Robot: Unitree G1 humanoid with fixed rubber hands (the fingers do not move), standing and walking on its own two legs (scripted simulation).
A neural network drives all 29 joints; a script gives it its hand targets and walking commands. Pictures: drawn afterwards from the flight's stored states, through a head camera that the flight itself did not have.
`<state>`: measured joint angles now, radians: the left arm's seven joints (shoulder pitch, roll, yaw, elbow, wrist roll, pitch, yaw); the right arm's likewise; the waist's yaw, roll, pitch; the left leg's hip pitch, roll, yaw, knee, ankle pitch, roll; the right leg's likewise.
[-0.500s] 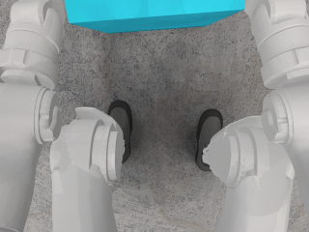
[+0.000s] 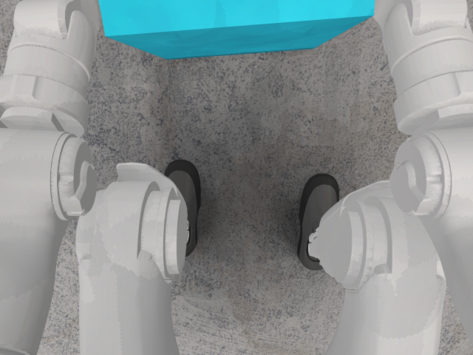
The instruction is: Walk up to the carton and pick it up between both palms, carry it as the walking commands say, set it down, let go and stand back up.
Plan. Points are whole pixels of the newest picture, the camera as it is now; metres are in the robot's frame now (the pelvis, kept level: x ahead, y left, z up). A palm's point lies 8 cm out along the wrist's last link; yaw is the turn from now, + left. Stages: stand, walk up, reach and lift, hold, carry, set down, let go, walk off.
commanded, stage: reach and lift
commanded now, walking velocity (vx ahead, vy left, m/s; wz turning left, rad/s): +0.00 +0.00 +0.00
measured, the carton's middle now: out of the picture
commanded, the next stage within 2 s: none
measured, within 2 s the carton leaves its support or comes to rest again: leaves its support in 0.22 s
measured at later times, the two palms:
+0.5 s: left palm out of the picture +0.54 +0.23 -0.14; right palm out of the picture +0.57 -0.12 -0.13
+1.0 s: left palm out of the picture +0.54 +0.23 -0.09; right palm out of the picture +0.57 -0.12 -0.09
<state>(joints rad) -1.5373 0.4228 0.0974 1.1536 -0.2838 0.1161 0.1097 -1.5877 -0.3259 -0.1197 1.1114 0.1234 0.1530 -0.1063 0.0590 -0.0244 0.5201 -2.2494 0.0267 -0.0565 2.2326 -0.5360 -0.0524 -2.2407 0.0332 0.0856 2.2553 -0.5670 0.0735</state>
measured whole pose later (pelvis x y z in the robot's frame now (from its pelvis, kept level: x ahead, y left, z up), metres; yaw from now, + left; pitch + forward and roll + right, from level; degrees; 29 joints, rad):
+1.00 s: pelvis -0.01 +0.00 +0.05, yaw +1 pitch +31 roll -2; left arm -1.47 0.33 0.25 0.74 -0.09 0.40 0.13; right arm -1.45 -0.29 -0.32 0.70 0.03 0.38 -0.05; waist 0.06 -0.04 0.53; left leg -2.11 -0.02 -0.09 2.07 -0.49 -0.06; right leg -2.06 0.02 0.06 2.09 -0.55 0.08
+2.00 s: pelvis -0.04 -0.01 +0.15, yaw +3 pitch +25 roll -1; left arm -1.36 0.23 0.36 0.56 0.00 0.50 0.10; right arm -1.35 -0.22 -0.39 0.55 -0.03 0.48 -0.01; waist 0.04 -0.03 0.52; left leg -1.77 -0.02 -0.08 1.71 -0.38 -0.06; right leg -1.74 0.04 0.07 1.75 -0.45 0.07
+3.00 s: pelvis -0.03 -0.01 +0.27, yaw +3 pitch +16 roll +0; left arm -1.09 0.14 0.36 0.46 0.03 0.48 0.08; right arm -1.10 -0.15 -0.37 0.48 -0.05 0.46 0.01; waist 0.03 -0.03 0.52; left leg -1.26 -0.01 -0.08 1.29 -0.31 -0.06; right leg -1.23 0.04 0.07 1.33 -0.38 0.05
